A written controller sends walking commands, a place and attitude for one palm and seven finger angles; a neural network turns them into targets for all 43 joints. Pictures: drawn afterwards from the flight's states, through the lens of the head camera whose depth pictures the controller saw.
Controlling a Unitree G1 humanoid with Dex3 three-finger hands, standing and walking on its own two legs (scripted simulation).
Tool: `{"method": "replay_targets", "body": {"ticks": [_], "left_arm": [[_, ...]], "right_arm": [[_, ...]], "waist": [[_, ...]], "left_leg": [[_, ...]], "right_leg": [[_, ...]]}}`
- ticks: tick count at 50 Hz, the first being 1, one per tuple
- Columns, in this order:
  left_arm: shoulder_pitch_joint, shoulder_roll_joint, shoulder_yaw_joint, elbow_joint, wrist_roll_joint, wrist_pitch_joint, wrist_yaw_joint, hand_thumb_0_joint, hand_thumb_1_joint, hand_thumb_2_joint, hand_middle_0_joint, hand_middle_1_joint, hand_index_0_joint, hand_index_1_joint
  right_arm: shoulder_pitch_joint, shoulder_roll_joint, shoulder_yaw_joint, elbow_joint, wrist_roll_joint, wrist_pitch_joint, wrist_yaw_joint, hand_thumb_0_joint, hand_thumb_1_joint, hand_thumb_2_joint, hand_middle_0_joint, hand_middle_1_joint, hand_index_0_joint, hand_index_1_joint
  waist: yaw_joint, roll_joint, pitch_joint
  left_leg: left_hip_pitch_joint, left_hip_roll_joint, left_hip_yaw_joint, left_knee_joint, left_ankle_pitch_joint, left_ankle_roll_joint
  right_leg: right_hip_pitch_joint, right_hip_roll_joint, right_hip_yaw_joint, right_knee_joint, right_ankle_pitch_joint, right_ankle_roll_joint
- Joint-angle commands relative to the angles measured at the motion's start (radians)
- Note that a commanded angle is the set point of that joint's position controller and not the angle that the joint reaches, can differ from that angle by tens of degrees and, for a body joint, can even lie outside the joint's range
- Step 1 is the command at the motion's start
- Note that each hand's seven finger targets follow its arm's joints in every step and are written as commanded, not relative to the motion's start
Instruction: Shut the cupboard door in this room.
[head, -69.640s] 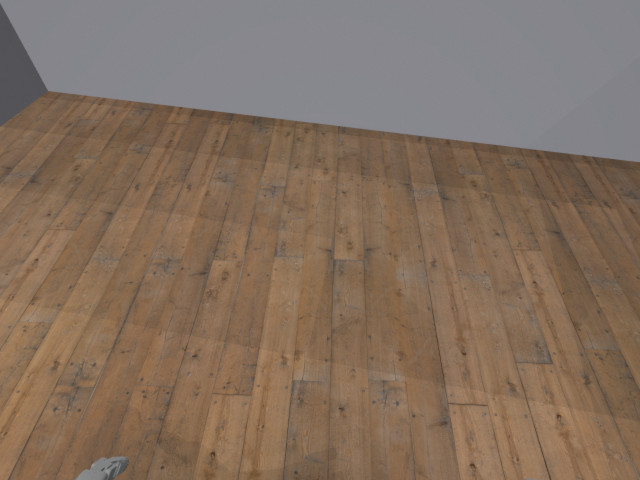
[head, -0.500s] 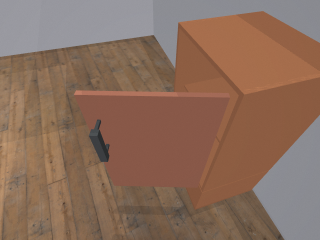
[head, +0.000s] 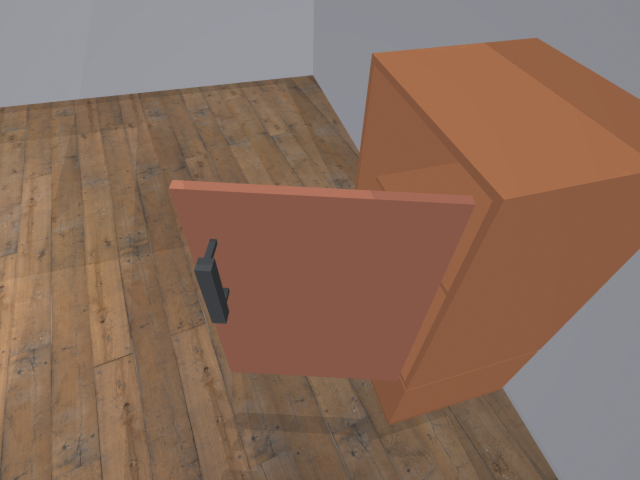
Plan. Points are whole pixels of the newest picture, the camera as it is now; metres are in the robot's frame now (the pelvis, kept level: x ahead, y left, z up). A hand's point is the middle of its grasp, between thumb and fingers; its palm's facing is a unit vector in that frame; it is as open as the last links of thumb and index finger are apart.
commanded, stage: look again from close up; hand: left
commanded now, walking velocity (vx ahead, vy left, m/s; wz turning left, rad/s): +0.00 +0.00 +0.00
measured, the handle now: (216, 282) +0.41 +0.19 -0.04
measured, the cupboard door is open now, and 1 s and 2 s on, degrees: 71 71 71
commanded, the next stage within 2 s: shuffle to correct the standing spot in 0.50 s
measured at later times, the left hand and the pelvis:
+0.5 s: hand out of the picture +0.00 +0.17 -0.18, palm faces +0.01 -0.99 -0.16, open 7.4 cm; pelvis +0.00 +0.01 +0.00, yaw +0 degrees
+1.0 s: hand out of the picture +0.00 +0.18 -0.18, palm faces +0.02 -0.97 -0.25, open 7.4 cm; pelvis -0.04 -0.01 -0.01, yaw +0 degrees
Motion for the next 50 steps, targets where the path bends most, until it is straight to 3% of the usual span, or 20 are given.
{"method": "replay_targets", "body": {"ticks": [1,21,30,35,38,41,42,43,44,45,47,50], "left_arm": [[0.045,0.093,0.015,-0.029,-0.005,-0.015,0.005,0.0,0.9,0.9,-0.2,-0.3,-0.2,-0.3],[0.084,0.067,0.013,-0.004,-0.004,-0.015,0.008,0.0,0.9,0.9,-0.2,-0.3,-0.2,-0.3],[0.099,0.053,0.014,0.004,-0.004,-0.015,0.01,0.0,0.9,0.9,-0.2,-0.3,-0.2,-0.3],[0.094,0.064,0.027,-0.022,-0.005,0.0,0.013,0.0,0.9,0.9,-0.2,-0.3,-0.2,-0.3],[0.084,0.068,0.038,-0.046,-0.002,0.013,0.011,0.0,0.9,0.9,-0.2,-0.3,-0.2,-0.3],[0.08,0.058,0.046,-0.074,0.003,0.025,0.008,0.0,0.9,0.9,-0.2,-0.3,-0.2,-0.3],[0.125,0.108,0.039,-0.048,0.009,0.022,0.044,0.0,0.9,0.9,-0.2,-0.3,-0.2,-0.3],[0.143,0.125,0.04,-0.056,0.012,0.005,0.033,0.0,0.9,0.9,-0.2,-0.3,-0.2,-0.3],[0.132,0.115,0.047,-0.071,0.006,-0.003,0.029,0.0,0.9,0.9,-0.2,-0.3,-0.2,-0.3],[0.115,0.094,0.039,-0.079,-0.001,-0.002,0.027,0.0,0.9,0.9,-0.2,-0.3,-0.2,-0.3],[0.083,0.09,0.029,-0.086,-0.001,-0.001,0.015,0.0,0.9,0.9,-0.2,-0.3,-0.2,-0.3],[0.059,0.109,0.024,-0.095,0.006,0.003,0.006,0.0,0.9,0.9,-0.2,-0.3,-0.2,-0.3]], "right_arm": [[0.037,-0.115,-0.016,-0.023,-0.003,-0.016,-0.007,0.0,-0.9,-0.9,0.2,0.3,0.2,0.3],[0.055,-0.089,-0.016,0.015,0.002,-0.016,-0.01,0.0,-0.9,-0.9,0.2,0.3,0.2,0.3],[0.07,-0.078,-0.015,0.028,0.002,-0.02,-0.015,0.0,-0.9,-0.9,0.2,0.3,0.2,0.3],[0.054,-0.079,-0.031,0.003,0.006,-0.016,-0.024,0.0,-0.9,-0.9,0.2,0.3,0.2,0.3],[0.04,-0.093,-0.045,-0.018,0.004,-0.007,-0.029,0.0,-0.9,-0.9,0.2,0.3,0.2,0.3],[0.021,-0.107,-0.058,-0.047,-0.001,0.006,-0.031,0.0,-0.9,-0.9,0.2,0.3,0.2,0.3],[0.007,-0.172,-0.065,-0.112,0.023,-0.002,-0.028,0.0,-0.9,-0.9,0.2,0.3,0.2,0.3],[0.023,-0.16,-0.061,-0.116,0.015,-0.01,-0.032,0.0,-0.9,-0.9,0.2,0.3,0.2,0.3],[0.1,-0.134,-0.066,-0.12,0.01,-0.015,-0.03,0.0,-0.9,-0.9,0.2,0.3,0.2,0.3],[0.082,-0.141,-0.063,-0.128,0.005,-0.01,-0.03,0.0,-0.9,-0.9,0.2,0.3,0.2,0.3],[0.036,-0.113,-0.052,-0.148,0.002,0.003,-0.021,0.0,-0.9,-0.9,0.2,0.3,0.2,0.3],[0.028,-0.115,-0.044,-0.153,-0.013,0.022,0.005,0.0,-0.9,-0.9,0.2,0.3,0.2,0.3]], "waist": [[-0.002,0.009,0.022],[0.001,0.003,0.042],[0.001,0.009,0.02],[0.002,0.027,0.023],[0.001,0.051,0.019],[0.003,0.061,0.014],[-0.004,0.111,-0.102],[0.004,0.153,-0.198],[-0.017,0.119,-0.26],[-0.01,0.084,-0.235],[-0.01,0.006,-0.092],[-0.008,-0.019,0.117]], "left_leg": [[-0.103,0.127,-0.112,-0.128,0.164,-0.014],[-0.097,0.127,-0.11,-0.142,0.14,-0.011],[-0.072,0.13,-0.109,-0.136,0.207,-0.008],[-0.058,0.153,-0.112,-0.1,0.393,-0.004],[-0.058,0.181,-0.126,-0.093,0.419,0.011],[-0.102,0.204,-0.148,-0.086,0.354,0.035],[-0.009,0.251,-0.12,0.07,0.811,-0.007],[0.08,0.204,-0.074,0.154,1.083,-0.05],[0.042,0.188,-0.097,0.144,0.963,-0.076],[0.016,0.187,-0.096,0.111,0.763,-0.047],[-0.109,0.139,-0.096,0.023,0.206,-0.026],[-0.234,0.085,-0.109,-0.067,-0.185,-0.02]], "right_leg": [[0.05,-0.065,0.057,-0.048,0.126,-0.064],[0.038,-0.069,0.055,-0.066,0.114,-0.058],[0.051,-0.069,0.052,-0.056,0.152,-0.058],[0.01,-0.066,0.045,0.0,0.219,-0.049],[-0.027,-0.05,0.031,0.042,0.17,-0.044],[-0.047,-0.03,0.027,0.088,0.092,-0.043],[-0.059,-0.059,0.003,0.111,0.219,-0.038],[-0.006,-0.056,-0.042,0.077,0.412,-0.058],[0.074,-0.058,-0.029,0.147,0.38,-0.084],[0.057,-0.058,-0.014,0.131,0.28,-0.087],[0.008,-0.073,0.052,0.025,0.112,-0.091],[-0.126,-0.056,0.112,-0.077,-0.324,-0.094]]}}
